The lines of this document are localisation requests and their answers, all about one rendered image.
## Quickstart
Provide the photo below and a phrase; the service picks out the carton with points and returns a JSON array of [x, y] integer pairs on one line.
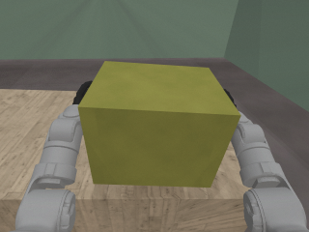
[[156, 125]]

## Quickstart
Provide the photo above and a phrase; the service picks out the robot left upper arm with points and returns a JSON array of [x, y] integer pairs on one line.
[[47, 210]]

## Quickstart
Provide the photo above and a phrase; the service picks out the pedestal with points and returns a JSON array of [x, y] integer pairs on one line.
[[25, 119]]

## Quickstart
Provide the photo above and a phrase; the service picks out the robot left forearm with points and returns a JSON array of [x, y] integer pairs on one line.
[[56, 168]]

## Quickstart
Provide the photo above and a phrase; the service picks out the left robot hand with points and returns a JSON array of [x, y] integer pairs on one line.
[[81, 92]]

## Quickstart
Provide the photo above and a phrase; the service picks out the robot right upper arm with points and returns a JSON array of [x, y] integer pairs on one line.
[[273, 210]]

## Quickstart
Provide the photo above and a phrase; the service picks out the robot right forearm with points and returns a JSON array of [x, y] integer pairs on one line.
[[258, 169]]

